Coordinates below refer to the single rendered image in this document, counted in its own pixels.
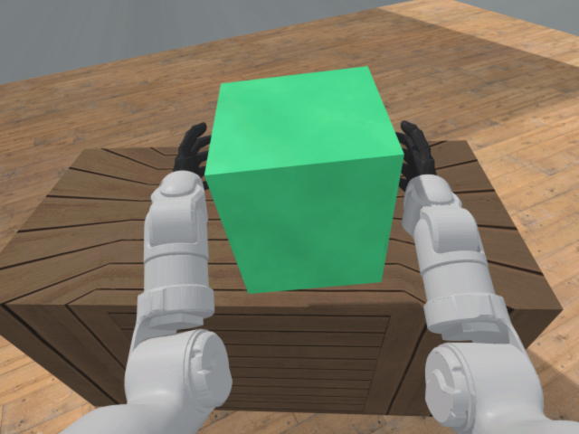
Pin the carton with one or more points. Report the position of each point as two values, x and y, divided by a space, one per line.
304 172

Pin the robot right upper arm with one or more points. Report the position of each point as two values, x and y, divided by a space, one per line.
487 388

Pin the right robot hand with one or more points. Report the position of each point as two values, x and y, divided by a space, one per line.
417 156

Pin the right robot forearm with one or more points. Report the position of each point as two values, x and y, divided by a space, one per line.
461 301

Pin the robot left upper arm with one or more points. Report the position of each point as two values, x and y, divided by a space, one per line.
173 382

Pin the left robot hand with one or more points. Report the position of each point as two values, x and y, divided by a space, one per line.
188 158

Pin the pedestal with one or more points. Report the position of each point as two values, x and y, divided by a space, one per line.
71 276

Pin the left robot forearm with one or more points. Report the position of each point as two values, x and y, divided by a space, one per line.
176 284

